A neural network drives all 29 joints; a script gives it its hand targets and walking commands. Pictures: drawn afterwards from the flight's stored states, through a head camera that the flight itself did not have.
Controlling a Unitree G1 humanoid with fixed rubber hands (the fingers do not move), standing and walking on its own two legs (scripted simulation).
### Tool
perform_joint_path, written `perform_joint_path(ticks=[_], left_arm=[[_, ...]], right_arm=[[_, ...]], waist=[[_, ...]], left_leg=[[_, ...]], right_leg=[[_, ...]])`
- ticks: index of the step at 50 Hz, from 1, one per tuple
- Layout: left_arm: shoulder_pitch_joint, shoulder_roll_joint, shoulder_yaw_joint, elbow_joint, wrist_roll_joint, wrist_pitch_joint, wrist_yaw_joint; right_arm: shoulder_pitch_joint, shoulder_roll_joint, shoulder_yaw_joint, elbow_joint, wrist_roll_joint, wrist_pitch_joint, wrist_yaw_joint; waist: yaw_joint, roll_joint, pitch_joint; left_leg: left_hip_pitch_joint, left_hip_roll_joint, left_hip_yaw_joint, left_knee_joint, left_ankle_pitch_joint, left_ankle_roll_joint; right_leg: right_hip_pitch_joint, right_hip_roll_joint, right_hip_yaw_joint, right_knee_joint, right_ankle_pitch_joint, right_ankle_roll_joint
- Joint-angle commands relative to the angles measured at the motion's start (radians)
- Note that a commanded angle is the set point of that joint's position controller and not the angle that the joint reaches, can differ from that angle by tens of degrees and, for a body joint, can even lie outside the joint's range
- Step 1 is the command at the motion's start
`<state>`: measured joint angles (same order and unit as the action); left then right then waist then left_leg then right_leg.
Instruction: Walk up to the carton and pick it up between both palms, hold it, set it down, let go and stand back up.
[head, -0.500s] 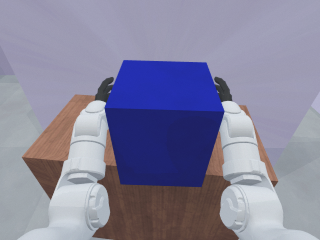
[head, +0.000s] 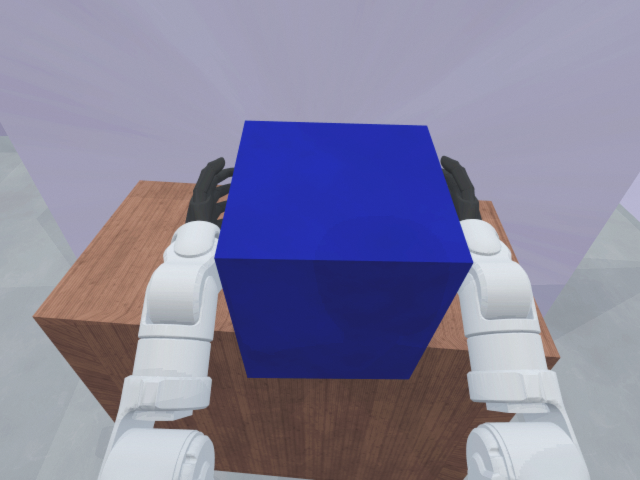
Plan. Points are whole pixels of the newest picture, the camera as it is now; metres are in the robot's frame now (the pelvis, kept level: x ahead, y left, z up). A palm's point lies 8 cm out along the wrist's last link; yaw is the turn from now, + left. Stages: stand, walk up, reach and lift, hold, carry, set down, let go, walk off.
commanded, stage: reach and lift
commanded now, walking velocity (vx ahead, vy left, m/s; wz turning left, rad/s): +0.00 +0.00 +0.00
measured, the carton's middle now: (332, 258) +0.35 +0.00 +0.15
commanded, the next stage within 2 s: hold in 0.10 s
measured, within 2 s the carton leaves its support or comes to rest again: neither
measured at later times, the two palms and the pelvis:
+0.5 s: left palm (208, 212) +0.36 +0.15 +0.21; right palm (468, 204) +0.38 -0.15 +0.22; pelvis +0.00 -0.02 +0.00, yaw +1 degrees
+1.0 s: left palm (201, 250) +0.34 +0.16 +0.17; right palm (455, 248) +0.35 -0.14 +0.17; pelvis -0.03 -0.01 -0.01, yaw +1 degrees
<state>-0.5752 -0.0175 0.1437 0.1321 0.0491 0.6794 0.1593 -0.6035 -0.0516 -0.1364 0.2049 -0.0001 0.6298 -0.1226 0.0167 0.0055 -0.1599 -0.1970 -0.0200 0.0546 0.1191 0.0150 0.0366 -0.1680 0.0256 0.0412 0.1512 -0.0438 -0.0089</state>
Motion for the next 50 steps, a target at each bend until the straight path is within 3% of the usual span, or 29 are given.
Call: perform_joint_path(ticks=[1, 4, 6, 8, 10, 11, 13, 15, 17, 19, 21, 24, 25, 26, 28, 30, 31, 33, 34, 35, 37, 39, 41, 43, 44, 45, 46, 48, 50], left_arm=[[-0.654, -0.553, -0.447, -0.165, -0.131, -0.019, -0.089], [-0.540, -0.460, -0.280, 0.125, -0.026, 0.041, -0.133], [-0.543, -0.445, -0.185, 0.250, 0.014, 0.031, -0.176], [-0.670, -0.448, -0.146, 0.230, 0.027, -0.026, -0.213], [-0.807, -0.492, -0.181, 0.129, -0.003, -0.091, -0.235], [-0.863, -0.511, -0.226, 0.056, -0.037, -0.123, -0.236], [-0.985, -0.571, -0.375, -0.164, -0.141, -0.169, -0.204], [-0.989, -0.592, -0.478, -0.284, -0.190, -0.180, -0.159], [-0.878, -0.550, -0.482, -0.242, -0.180, -0.145, -0.125], [-0.667, -0.486, -0.391, -0.030, -0.109, -0.061, -0.119], [-0.546, -0.413, -0.266, 0.173, -0.030, -0.001, -0.145], [-0.508, -0.373, -0.109, 0.357, 0.039, 0.006, -0.211], [-0.555, -0.394, -0.097, 0.341, 0.035, -0.019, -0.231], [-0.615, -0.428, -0.105, 0.291, 0.021, -0.047, -0.247], [-0.823, -0.483, -0.232, 0.019, -0.072, -0.112, -0.253], [-0.945, -0.558, -0.411, -0.260, -0.193, -0.151, -0.217], [-0.969, -0.600, -0.480, -0.344, -0.241, -0.160, -0.191], [-0.896, -0.596, -0.583, -0.479, -0.283, -0.149, -0.145], [-0.793, -0.563, -0.585, -0.462, -0.265, -0.113, -0.126], [-0.686, -0.535, -0.560, -0.387, -0.243, -0.070, -0.115], [-0.471, -0.433, -0.431, -0.162, -0.139, 0.031, -0.122], [-0.384, -0.343, -0.278, 0.080, -0.051, 0.100, -0.163], [-0.431, -0.316, -0.157, 0.232, 0.012, 0.099, -0.219], [-0.584, -0.328, -0.108, 0.224, 0.030, 0.039, -0.261], [-0.700, -0.363, -0.129, 0.147, 0.007, -0.007, -0.274], [-0.863, -0.395, -0.155, 0.077, -0.027, -0.049, -0.277], [-0.960, -0.460, -0.228, -0.014, -0.088, -0.089, -0.273], [-1.136, -0.552, -0.391, -0.228, -0.197, -0.161, -0.235], [-1.154, -0.569, -0.469, -0.273, -0.241, -0.195, -0.181]], right_arm=[[-0.723, 0.549, 0.453, -0.222, 0.116, -0.022, 0.142], [-0.577, 0.448, 0.262, 0.088, -0.013, 0.042, 0.177], [-0.558, 0.418, 0.147, 0.192, -0.088, 0.037, 0.214], [-0.631, 0.464, 0.105, 0.216, -0.100, 0.000, 0.238], [-0.758, 0.565, 0.161, 0.121, -0.054, -0.060, 0.238], [-0.855, 0.610, 0.231, 0.007, -0.001, -0.093, 0.226], [-1.022, 0.699, 0.407, -0.247, 0.127, -0.140, 0.185], [-1.055, 0.703, 0.520, -0.383, 0.200, -0.155, 0.138], [-0.929, 0.642, 0.519, -0.310, 0.177, -0.114, 0.105], [-0.723, 0.549, 0.417, -0.106, 0.091, -0.041, 0.096], [-0.562, 0.472, 0.258, 0.145, -0.006, 0.020, 0.120], [-0.478, 0.414, 0.078, 0.326, -0.119, 0.033, 0.181], [-0.526, 0.439, 0.067, 0.288, -0.124, 0.017, 0.196], [-0.595, 0.497, 0.100, 0.214, -0.097, -0.006, 0.203], [-0.758, 0.626, 0.237, 0.012, 0.010, -0.051, 0.191], [-0.946, 0.740, 0.461, -0.340, 0.165, -0.096, 0.157], [-1.009, 0.762, 0.542, -0.474, 0.216, -0.110, 0.132], [-0.988, 0.731, 0.672, -0.641, 0.261, -0.095, 0.084], [-0.892, 0.671, 0.674, -0.625, 0.250, -0.063, 0.064], [-0.786, 0.628, 0.642, -0.549, 0.215, -0.018, 0.049], [-0.513, 0.542, 0.489, -0.249, 0.108, 0.087, 0.053], [-0.332, 0.431, 0.274, 0.079, -0.009, 0.157, 0.099], [-0.362, 0.397, 0.139, 0.228, -0.102, 0.161, 0.160], [-0.501, 0.453, 0.103, 0.224, -0.106, 0.112, 0.202], [-0.610, 0.505, 0.120, 0.151, -0.076, 0.069, 0.210], [-0.782, 0.548, 0.161, 0.065, -0.032, 0.024, 0.211], [-0.906, 0.610, 0.238, -0.053, 0.025, -0.021, 0.202], [-1.107, 0.705, 0.405, -0.283, 0.152, -0.099, 0.162], [-1.181, 0.689, 0.494, -0.392, 0.203, -0.141, 0.112]], waist=[[0.032, -0.016, -0.492], [0.001, -0.013, -0.162], [-0.027, -0.035, -0.071], [-0.043, -0.016, -0.046], [-0.037, 0.000, -0.182], [-0.017, -0.010, -0.306], [0.014, -0.025, -0.598], [0.040, 0.001, -0.812], [0.039, -0.011, -0.737], [0.037, 0.000, -0.487], [0.004, 0.009, -0.213], [-0.030, 0.002, 0.022], [-0.044, -0.027, 0.017], [-0.037, -0.044, -0.048], [-0.025, -0.035, -0.303], [0.022, -0.047, -0.661], [0.028, -0.050, -0.770], [0.043, -0.055, -0.903], [0.051, -0.027, -0.857], [0.045, -0.045, -0.739], [0.036, -0.022, -0.393], [-0.010, 0.007, -0.040], [-0.031, -0.010, 0.139], [-0.039, -0.008, 0.162], [-0.043, -0.011, 0.100], [-0.026, -0.003, -0.036], [-0.022, 0.001, -0.202], [0.002, 0.006, -0.565], [0.000, 0.004, -0.784]], left_leg=[[0.405, 0.047, -0.076, 0.102, 0.182, -0.050], [0.314, 0.036, -0.063, 0.031, -0.106, -0.053], [0.306, 0.027, -0.059, 0.018, -0.197, -0.055], [0.282, 0.018, -0.058, 0.037, -0.176, -0.045], [0.263, 0.016, -0.062, 0.063, -0.104, -0.033], [0.244, 0.012, -0.065, 0.079, -0.040, -0.021], [0.256, 0.020, -0.080, 0.106, 0.151, -0.006], [0.320, 0.015, -0.079, 0.130, 0.271, -0.004], [0.324, 0.018, -0.075, 0.131, 0.246, -0.010], [0.295, 0.026, -0.066, 0.083, 0.042, -0.016], [0.272, 0.024, -0.050, 0.038, -0.141, -0.027], [0.255, 0.013, -0.038, 0.023, -0.169, -0.041], [0.249, 0.011, -0.046, 0.039, -0.132, -0.035], [0.250, 0.003, -0.048, 0.047, -0.082, -0.021], [0.260, 0.004, -0.064, 0.065, 0.071, -0.006], [0.308, 0.006, -0.083, 0.106, 0.331, 0.010], [0.322, 0.005, -0.094, 0.120, 0.411, 0.016], [0.328, 0.008, -0.097, 0.136, 0.466, 0.005], [0.316, 0.009, -0.091, 0.128, 0.424, 0.005], [0.318, 0.014, -0.086, 0.113, 0.329, 0.002], [0.272, 0.012, -0.064, 0.053, 0.056, -0.014], [0.237, 0.008, -0.046, 0.010, -0.150, -0.030], [0.195, -0.004, -0.025, 0.011, -0.217, -0.043], [0.192, -0.006, -0.030, 0.039, -0.221, -0.041], [0.171, -0.002, -0.042, 0.059, -0.219, -0.032], [0.162, 0.001, -0.050, 0.073, -0.194, -0.028], [0.175, 0.007, -0.060, 0.098, -0.115, -0.022], [0.185, 0.015, -0.074, 0.126, 0.025, -0.001], [0.236, 0.021, -0.077, 0.159, 0.101, 0.002]], right_leg=[[-0.016, -0.006, -0.006, -0.003, 0.078, -0.009], [-0.111, -0.007, -0.021, -0.064, -0.168, -0.023], [-0.157, 0.008, -0.035, -0.073, -0.236, -0.023], [-0.170, 0.003, -0.019, -0.058, -0.218, -0.027], [-0.128, -0.011, 0.005, -0.022, -0.121, -0.024], [-0.078, -0.011, 0.015, 0.013, -0.040, -0.017], [0.036, -0.018, 0.033, 0.077, 0.181, 0.000], [0.111, -0.015, 0.042, 0.116, 0.322, 0.015], [0.088, -0.015, 0.033, 0.105, 0.281, 0.023], [0.011, -0.022, 0.019, 0.044, 0.056, 0.017], [-0.084, -0.020, -0.004, -0.023, -0.173, 0.002], [-0.136, -0.009, -0.022, -0.080, -0.243, -0.012], [-0.147, -0.002, -0.018, -0.065, -0.204, -0.015], [-0.108, -0.011, 0.001, -0.050, -0.148, -0.004], [0.015, -0.022, 0.029, 0.007, 0.113, 0.007], [0.166, -0.019, 0.044, 0.105, 0.432, 0.028], [0.215, -0.018, 0.055, 0.149, 0.546, 0.048], [0.299, -0.020, 0.041, 0.187, 0.666, 0.066], [0.282, -0.022, 0.041, 0.182, 0.602, 0.070], [0.235, -0.024, 0.029, 0.154, 0.482, 0.064], [0.115, -0.029, 0.008, 0.068, 0.155, 0.049], [-0.043, -0.018, -0.015, -0.034, -0.189, 0.018], [-0.132, -0.011, -0.018, -0.083, -0.327, 0.002], [-0.182, -0.012, -0.006, -0.078, -0.345, -0.002], [-0.178, -0.019, 0.006, -0.057, -0.323, -0.009], [-0.179, -0.022, 0.011, -0.028, -0.294, -0.010], [-0.147, -0.025, 0.019, 0.014, -0.190, -0.011], [-0.037, -0.019, 0.021, 0.101, 0.055, -0.008], [0.012, -0.011, 0.020, 0.141, 0.128, 0.009]])
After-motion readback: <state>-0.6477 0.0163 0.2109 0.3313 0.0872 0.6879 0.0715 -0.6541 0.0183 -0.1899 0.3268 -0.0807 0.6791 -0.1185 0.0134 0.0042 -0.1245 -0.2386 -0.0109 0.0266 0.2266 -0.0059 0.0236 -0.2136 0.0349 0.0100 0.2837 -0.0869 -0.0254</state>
